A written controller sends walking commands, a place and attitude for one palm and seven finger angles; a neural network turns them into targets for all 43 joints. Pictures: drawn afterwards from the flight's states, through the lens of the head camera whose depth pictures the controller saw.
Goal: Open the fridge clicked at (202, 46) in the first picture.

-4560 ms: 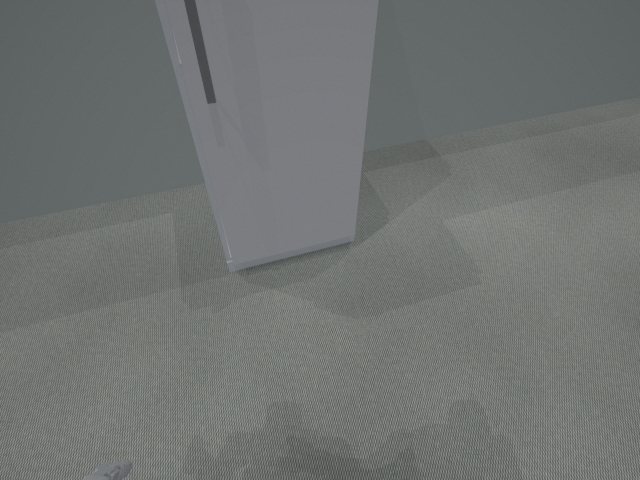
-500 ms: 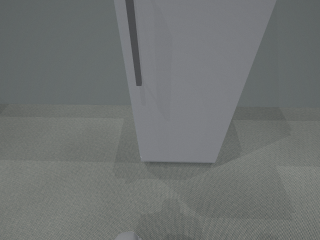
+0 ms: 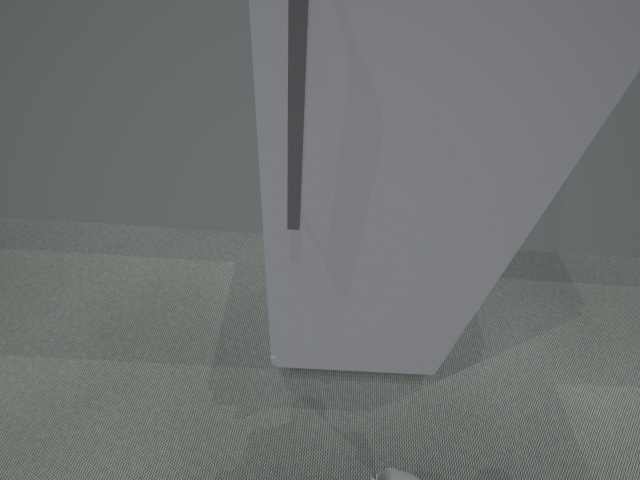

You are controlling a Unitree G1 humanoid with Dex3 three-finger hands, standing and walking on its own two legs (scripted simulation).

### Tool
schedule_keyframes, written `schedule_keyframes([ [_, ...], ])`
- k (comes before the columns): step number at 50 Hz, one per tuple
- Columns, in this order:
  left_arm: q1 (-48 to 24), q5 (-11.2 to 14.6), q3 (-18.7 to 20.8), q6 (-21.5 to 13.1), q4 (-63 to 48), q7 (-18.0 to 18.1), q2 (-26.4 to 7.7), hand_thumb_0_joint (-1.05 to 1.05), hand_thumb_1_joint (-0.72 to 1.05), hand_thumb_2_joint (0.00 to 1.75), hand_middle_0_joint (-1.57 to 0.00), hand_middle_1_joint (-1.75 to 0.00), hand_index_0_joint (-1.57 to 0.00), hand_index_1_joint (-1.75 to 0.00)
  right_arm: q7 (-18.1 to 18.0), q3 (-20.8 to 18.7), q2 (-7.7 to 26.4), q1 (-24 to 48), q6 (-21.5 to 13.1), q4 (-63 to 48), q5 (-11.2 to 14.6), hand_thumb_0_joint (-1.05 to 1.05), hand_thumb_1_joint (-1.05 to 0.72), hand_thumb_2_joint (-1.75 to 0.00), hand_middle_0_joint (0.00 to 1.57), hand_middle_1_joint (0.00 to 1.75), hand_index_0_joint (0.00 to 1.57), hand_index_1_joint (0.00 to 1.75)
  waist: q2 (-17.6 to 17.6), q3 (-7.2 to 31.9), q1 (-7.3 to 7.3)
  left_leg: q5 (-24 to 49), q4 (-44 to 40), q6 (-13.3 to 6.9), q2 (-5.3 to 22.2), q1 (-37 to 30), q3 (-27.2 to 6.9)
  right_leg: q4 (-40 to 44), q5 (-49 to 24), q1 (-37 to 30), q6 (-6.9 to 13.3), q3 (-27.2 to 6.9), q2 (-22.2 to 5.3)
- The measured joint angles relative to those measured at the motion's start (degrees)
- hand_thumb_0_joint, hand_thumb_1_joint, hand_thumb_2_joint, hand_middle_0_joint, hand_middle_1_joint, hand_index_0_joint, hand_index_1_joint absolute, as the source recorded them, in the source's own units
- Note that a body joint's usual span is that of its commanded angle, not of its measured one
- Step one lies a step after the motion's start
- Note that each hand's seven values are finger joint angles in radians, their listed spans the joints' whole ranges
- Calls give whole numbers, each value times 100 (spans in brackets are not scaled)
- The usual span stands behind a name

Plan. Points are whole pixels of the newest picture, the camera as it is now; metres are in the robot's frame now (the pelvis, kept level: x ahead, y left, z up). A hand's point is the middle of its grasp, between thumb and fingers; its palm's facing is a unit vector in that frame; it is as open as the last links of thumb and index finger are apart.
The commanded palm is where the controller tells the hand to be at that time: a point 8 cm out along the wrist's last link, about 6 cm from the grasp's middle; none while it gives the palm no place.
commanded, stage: come to a stop and stand still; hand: left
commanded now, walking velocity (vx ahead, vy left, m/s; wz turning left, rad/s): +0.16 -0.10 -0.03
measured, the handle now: (297, 99) +0.54 +0.09 +0.22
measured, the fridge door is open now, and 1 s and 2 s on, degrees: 0 0 0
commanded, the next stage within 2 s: look again from close up in 1.58 s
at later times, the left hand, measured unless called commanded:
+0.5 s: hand out of the picture +0.13 +0.16 -0.18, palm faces +0.08 -0.97 -0.23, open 7.3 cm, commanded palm none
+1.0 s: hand out of the picture +0.00 +0.17 -0.18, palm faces +0.03 -0.98 -0.20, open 7.4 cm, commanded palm none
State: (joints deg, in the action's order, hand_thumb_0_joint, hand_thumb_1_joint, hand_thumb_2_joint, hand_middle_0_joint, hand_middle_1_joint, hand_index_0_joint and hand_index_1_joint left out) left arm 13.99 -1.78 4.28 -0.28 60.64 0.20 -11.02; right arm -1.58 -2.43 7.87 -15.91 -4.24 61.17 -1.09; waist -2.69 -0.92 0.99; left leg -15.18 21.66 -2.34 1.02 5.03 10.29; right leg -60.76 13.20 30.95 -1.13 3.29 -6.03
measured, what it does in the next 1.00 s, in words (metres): steps on the spot: right foot, then left foot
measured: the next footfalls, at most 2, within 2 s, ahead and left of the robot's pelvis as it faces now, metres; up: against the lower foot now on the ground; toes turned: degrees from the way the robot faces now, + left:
right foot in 0.20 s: +0.20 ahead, -0.16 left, +0.00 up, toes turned -7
left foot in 0.56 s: +0.05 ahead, +0.10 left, +0.00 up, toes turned +4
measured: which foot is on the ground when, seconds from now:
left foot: down 0.00-0.20, up 0.22-0.54, down 0.56-1.00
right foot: up 0.00-0.18, down 0.20-0.58, up 0.60-1.00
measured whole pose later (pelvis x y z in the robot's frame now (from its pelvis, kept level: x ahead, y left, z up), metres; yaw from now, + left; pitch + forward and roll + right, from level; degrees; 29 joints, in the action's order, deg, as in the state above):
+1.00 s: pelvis +0.01 -0.01 +0.00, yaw +0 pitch +0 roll +0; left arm 16.4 -1.0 2.1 2.4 64.0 1.4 -9.3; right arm -2.3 -1.7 7.3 -18.1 -0.2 63.0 -1.0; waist -0.6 -2.2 -1.1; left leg -12.8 24.0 -1.4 0.5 11.2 4.6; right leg -32.3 18.3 12.8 -1.3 1.5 -1.5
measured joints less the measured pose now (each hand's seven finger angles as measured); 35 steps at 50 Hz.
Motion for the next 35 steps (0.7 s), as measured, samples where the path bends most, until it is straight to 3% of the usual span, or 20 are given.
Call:
schedule_keyframes([
  [7,-539,29,-69,45,-276,-27,56,0,92,90,-20,-30,-20,-29,35,22,-102,-415,162,204,-59,0,-92,-90,21,30,20,30,153,-193,-245,-403,66,213,71,-423,6,1924,-183,-340,46,125,19],
  [9,-596,27,-121,-22,-328,-4,84,0,92,90,-20,-30,-20,-30,27,35,-127,-526,213,267,-43,0,-92,-90,21,30,20,30,201,-282,-301,-702,439,325,142,-399,-26,2675,-724,-731,63,172,100],
  [10,-596,16,-143,-88,-346,18,85,0,91,90,-20,-30,-20,-30,36,40,-145,-590,242,304,-15,0,-92,-90,21,30,20,30,184,-280,-303,-892,771,369,159,-289,-48,2869,-977,-872,109,179,97],
  [12,-672,27,-190,-150,-317,72,213,0,91,90,-20,-30,-20,-30,34,-1,-73,-512,367,343,67,0,-91,-90,21,30,20,30,402,-396,-333,-1355,1729,360,249,129,-378,2615,-468,-840,230,295,212],
  [15,-778,31,-258,-103,-347,124,377,0,91,90,-20,-30,-20,-30,-13,-84,23,-293,549,261,123,0,-91,-90,21,30,20,30,533,-585,-338,-1853,3155,349,89,871,-710,2586,-259,-898,300,410,203],
  [17,-816,36,-241,-31,-393,180,433,0,91,90,-20,-30,-20,-30,-10,-125,75,-96,646,173,117,0,-91,-90,20,30,20,30,505,-663,-270,-1807,3801,371,-12,1315,-793,2696,-366,-916,284,414,173],
  [20,-855,19,-173,97,-465,240,395,-1,92,90,-21,-30,-21,-30,27,-182,167,164,743,-23,89,0,-91,-90,20,30,20,30,473,-661,-192,-1516,4088,409,-37,1758,-853,2870,-540,-885,275,447,143],
  [24,-809,-44,-105,230,-510,242,233,-1,92,90,-21,-30,-21,-30,94,-213,242,408,749,-284,37,0,-91,-90,20,30,20,30,341,-547,-90,-1263,3534,394,4,1753,-848,3001,-748,-763,208,422,100],
  [28,-632,-45,-42,317,-508,222,33,0,92,90,-21,-30,-20,-30,127,-166,247,371,584,-472,29,0,-91,-90,20,30,20,30,174,-280,-41,-833,1856,300,44,1075,-804,2873,-807,-545,93,386,59],
  [29,-589,-12,-25,348,-474,217,-33,0,91,90,-21,-30,-20,-30,116,-155,198,351,540,-464,14,0,-91,-90,20,30,20,30,54,-249,-34,-751,1739,225,-25,1024,-751,2677,-482,-458,68,280,22],
  [31,-425,32,-2,428,-370,208,-95,0,91,90,-21,-30,-20,-30,89,-87,111,229,531,-458,-38,0,-91,-90,20,30,20,30,-31,-117,-35,-646,1608,94,-63,941,-688,2229,404,-348,24,-47,180],
  [35,-79,7,9,437,-171,103,-111,0,91,90,-20,-30,-20,-30,19,49,-24,-65,513,-303,-67,0,-91,-90,20,30,20,30,50,163,-49,-168,776,4,-66,648,-767,1020,461,-320,-29,-431,529],
])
